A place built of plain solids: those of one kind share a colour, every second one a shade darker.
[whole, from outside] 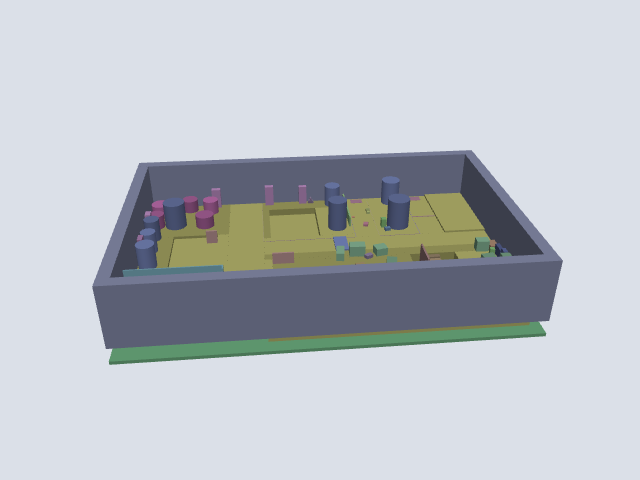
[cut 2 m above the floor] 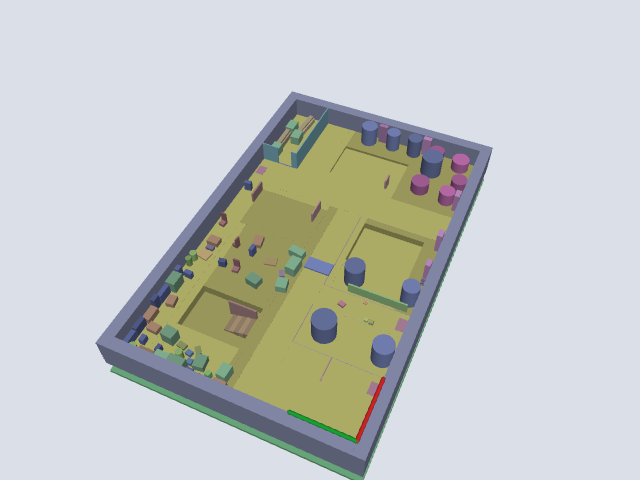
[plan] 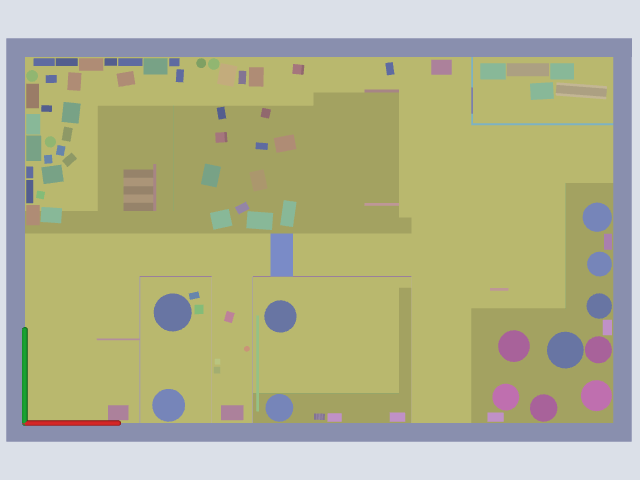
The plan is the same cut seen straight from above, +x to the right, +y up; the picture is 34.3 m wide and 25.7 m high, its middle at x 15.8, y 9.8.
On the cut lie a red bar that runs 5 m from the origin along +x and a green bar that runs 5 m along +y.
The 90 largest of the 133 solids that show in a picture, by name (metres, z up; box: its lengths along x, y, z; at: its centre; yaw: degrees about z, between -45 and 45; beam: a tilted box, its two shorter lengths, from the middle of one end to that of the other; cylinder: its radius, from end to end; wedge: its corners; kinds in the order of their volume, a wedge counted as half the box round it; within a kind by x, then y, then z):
{
 "floor_1": {"box": [3.85, 7.85, 1.18], "at": [1.93, 3.92, -0.41]},
 "floor_2": {"box": [3.9, 5.64, 2.1], "at": [1.95, 14.17, -1.05]},
 "floor_3": {"box": [2.3, 7.85, 1.0], "at": [5.0, 3.92, -0.5]},
 "floor_4": {"box": [4.05, 5.64, 1.28], "at": [5.92, 14.17, -1.46]},
 "floor_5": {"box": [15.45, 0.35, 2.1], "at": [7.72, 11.18, -1.05]},
 "floor_6": {"box": [15.45, 0.71, 2.1], "at": [7.72, 17.34, -1.05]},
 "floor_7": {"box": [3.85, 7.85, 1.0], "at": [8.07, 3.92, -0.5]},
 "floor_8": {"box": [20.7, 2.3, 1.0], "at": [10.35, 9.0, -0.5]},
 "floor_9": {"box": [20.7, 0.85, 2.1], "at": [10.35, 10.57, -1.05]},
 "floor_10": {"box": [20.7, 1.9, 2.1], "at": [10.35, 18.65, -1.05]},
 "floor_11": {"box": [2.2, 7.85, 1.0], "at": [11.1, 3.92, -0.5]},
 "floor_12": {"box": [7.5, 5.64, 2.1], "at": [11.7, 14.17, -1.05]},
 "floor_13": {"box": [3.25, 5.64, 2.1], "at": [13.82, 4.42, -1.05]},
 "floor_14": {"box": [8.5, 1.6, 2.1], "at": [16.45, 0.8, -1.05]},
 "floor_15": {"box": [8.5, 0.61, 2.1], "at": [16.45, 7.54, -1.05]},
 "floor_16": {"box": [4.58, 5.64, 1.45], "at": [17.74, 4.42, -1.38]},
 "floor_17": {"box": [4.58, 6.7, 2.1], "at": [17.74, 14.35, -1.05]},
 "floor_18": {"box": [0.67, 5.64, 2.1], "at": [20.36, 4.42, -1.05]},
 "floor_19": {"box": [0.67, 6.7, 2.1], "at": [20.36, 14.35, -1.05]},
 "floor_20": {"box": [3.2, 19.6, 1.0], "at": [22.3, 9.8, -0.5]},
 "floor_21": {"box": [1.0, 6.7, 2.1], "at": [24.4, 9.5, -1.05]},
 "floor_22": {"box": [4.05, 6.7, 1.85], "at": [26.93, 9.5, -1.18]},
 "floor_23": {"box": [7.6, 6.15, 2.1], "at": [27.7, 3.08, -1.05]},
 "floor_24": {"box": [7.6, 0.6, 2.1], "at": [27.7, 13.15, -1.05]},
 "floor_25": {"box": [7.6, 2.5, 1.0], "at": [27.7, 14.7, -0.5]},
 "floor_26": {"box": [7.6, 3.65, 1.0], "at": [27.7, 17.77, -0.5]},
 "floor_27": {"box": [2.55, 6.7, 2.1], "at": [30.23, 9.5, -1.05]},
 "wall_1": {"box": [1.0, 19.6, 5.5], "at": [-0.5, 9.8, 1.75]},
 "wall_2": {"box": [33.5, 1.0, 5.5], "at": [15.75, -0.5, 1.75]},
 "wall_3": {"box": [33.5, 1.0, 5.5], "at": [15.75, 20.1, 1.75]},
 "wall_4": {"box": [1.0, 19.6, 5.5], "at": [32.0, 9.8, 1.75]},
 "floor_base_1": {"box": [33.5, 21.6, 0.3], "at": [15.75, 9.8, -2.35]},
 "vat_1": {"cylinder": 0.88, "from": [7.7, 0.95, 0.0], "to": [7.7, 0.95, 2.43]},
 "vat_2": {"cylinder": 1.02, "from": [7.91, 5.92, 0.0], "to": [7.91, 5.92, 2.81]},
 "vat_3": {"cylinder": 0.74, "from": [13.62, 0.81, 0.0], "to": [13.62, 0.81, 2.03]},
 "vat_4": {"cylinder": 0.86, "from": [13.68, 5.71, 0.0], "to": [13.68, 5.71, 2.84]},
 "vat_5": {"cylinder": 0.98, "from": [28.94, 3.91, 0.0], "to": [28.94, 3.91, 2.45]},
 "vat_6": {"cylinder": 0.79, "from": [30.64, 11.02, 0.0], "to": [30.64, 11.02, 2.15]},
 "vat_7": {"cylinder": 0.68, "from": [30.75, 6.26, 0.0], "to": [30.75, 6.26, 2.0]},
 "vat_8": {"cylinder": 0.67, "from": [30.77, 8.51, 0.0], "to": [30.77, 8.51, 1.94]},
 "pallet_load_1": {"box": [0.75, 1.1, 1.19], "at": [0.45, 16.0, 0.59]},
 "pallet_load_2": {"box": [0.81, 1.36, 1.32], "at": [0.47, 14.71, 0.66]},
 "pallet_load_3": {"box": [1.11, 0.81, 1.0], "at": [1.41, 11.13, 0.5], "yaw": -3.8},
 "pallet_load_4": {"box": [1.09, 0.91, 0.64], "at": [1.48, 13.31, 0.32], "yaw": 8.0},
 "pallet_load_5": {"box": [0.92, 1.08, 1.12], "at": [2.47, 16.61, 0.56], "yaw": -6.1},
 "pallet_load_6": {"box": [1.28, 0.87, 1.14], "at": [6.99, 19.09, 0.57]},
 "pallet_load_7": {"box": [0.87, 1.13, 0.7], "at": [9.96, 13.26, 0.35], "yaw": -11.7},
 "pallet_load_8": {"box": [1.04, 0.92, 0.7], "at": [10.51, 10.91, 0.35], "yaw": 12.3},
 "pallet_load_9": {"box": [1.38, 0.92, 0.99], "at": [12.57, 10.84, 0.49], "yaw": -4.0},
 "pallet_load_10": {"box": [0.7, 1.36, 0.74], "at": [14.1, 11.21, 0.37], "yaw": -8.3},
 "pallet_load_11": {"box": [1.37, 0.88, 0.94], "at": [25.06, 18.83, 0.47]},
 "pallet_load_12": {"box": [1.24, 0.89, 0.91], "at": [27.68, 17.77, 0.46], "yaw": 3.2},
 "pallet_load_13": {"box": [1.28, 0.88, 0.98], "at": [28.76, 18.83, 0.49]},
 "tank_low_1": {"cylinder": 0.72, "from": [25.75, 1.39, 0.0], "to": [25.75, 1.39, 1.33]},
 "tank_low_2": {"cylinder": 0.85, "from": [26.19, 4.12, 0.0], "to": [26.19, 4.12, 1.15]},
 "tank_low_3": {"cylinder": 0.73, "from": [27.78, 0.81, 0.0], "to": [27.78, 0.81, 1.19]},
 "tank_low_4": {"cylinder": 0.83, "from": [30.6, 1.47, 0.0], "to": [30.6, 1.47, 1.13]},
 "tank_low_5": {"cylinder": 0.72, "from": [30.7, 3.92, 0.0], "to": [30.7, 3.92, 1.29]},
 "control_cabinet_1": {"box": [0.76, 0.45, 1.86], "at": [16.58, 0.29, 0.93]},
 "control_cabinet_2": {"box": [0.83, 0.49, 2.01], "at": [19.95, 0.32, 1.0]},
 "control_cabinet_3": {"box": [0.87, 0.49, 1.93], "at": [25.21, 0.32, 0.96]},
 "control_cabinet_4": {"box": [0.49, 0.82, 2.04], "at": [31.18, 5.12, 1.02]},
 "control_cabinet_5": {"box": [0.42, 0.86, 2.09], "at": [31.22, 9.71, 1.04]},
 "sack_pile_1": {"box": [0.69, 1.32, 0.66], "at": [0.41, 17.51, 0.33]},
 "sack_pile_2": {"box": [0.72, 1.08, 0.58], "at": [0.43, 11.13, 0.29]},
 "sack_pile_3": {"box": [0.71, 0.96, 0.48], "at": [2.65, 18.29, 0.24], "yaw": -3.5},
 "sack_pile_4": {"box": [1.31, 0.67, 0.65], "at": [3.55, 19.2, 0.33]},
 "sack_pile_5": {"box": [0.91, 0.72, 0.47], "at": [5.41, 18.42, 0.23], "yaw": 9.4},
 "sack_pile_6": {"box": [0.79, 1.04, 0.5], "at": [12.39, 18.53, 0.25], "yaw": -0.8},
 "sack_pile_7": {"box": [1.09, 0.81, 0.44], "at": [13.93, 14.96, 0.22], "yaw": 10.7},
 "crate_stack_1": {"box": [0.38, 1.24, 0.9], "at": [0.26, 12.39, 0.45]},
 "crate_stack_2": {"box": [0.38, 0.62, 1.21], "at": [0.26, 13.42, 0.6]},
 "crate_stack_3": {"box": [1.14, 0.42, 0.83], "at": [1.02, 19.32, 0.41]},
 "crate_stack_4": {"box": [1.18, 0.42, 0.95], "at": [2.24, 19.32, 0.47]},
 "crate_stack_5": {"box": [0.67, 0.4, 1.31], "at": [4.6, 19.33, 0.66]},
 "crate_stack_6": {"box": [1.3, 0.42, 0.95], "at": [5.64, 19.32, 0.47]},
 "crate_stack_7": {"box": [0.54, 0.43, 1.2], "at": [8.0, 19.32, 0.6]},
 "part_1": {"box": [0.1, 1.64, 2.85], "at": [23.95, 18.78, 1.38]},
 "part_2": {"box": [7.6, 0.1, 2.85], "at": [27.7, 16.0, 1.38]},
 "cask_row_1": {"box": [2.26, 0.7, 0.58], "at": [26.93, 18.92, 0.29]},
 "cask_row_2": {"box": [2.71, 0.71, 0.5], "at": [29.79, 17.79, 0.25], "yaw": -4.4},
 "rail_1": {"box": [0.16, 2.52, 1.82], "at": [6.95, 12.61, 0.09]},
 "rail_2": {"box": [1.85, 0.16, 1.05], "at": [19.11, 11.71, 0.53]},
 "rail_3": {"box": [1.85, 0.16, 1.05], "at": [19.11, 17.78, 0.53]},
 "tread_1": {"box": [1.59, 0.45, 0.68], "at": [6.08, 11.57, -0.48]},
 "tread_2": {"box": [1.59, 0.45, 0.55], "at": [6.08, 12.02, -0.55]},
 "tread_3": {"box": [1.59, 0.45, 0.41], "at": [6.08, 12.46, -0.61]},
 "screenW_1": {"box": [0.15, 5.15, 0.96], "at": [12.46, 3.19, 0.48]},
 "step_hump_1": {"box": [1.2, 2.3, 0.2], "at": [13.75, 9.0, 0.05]},
 "barrel_1": {"cylinder": 0.32, "from": [0.39, 18.59, 0.0], "to": [0.39, 18.59, 0.95]}
}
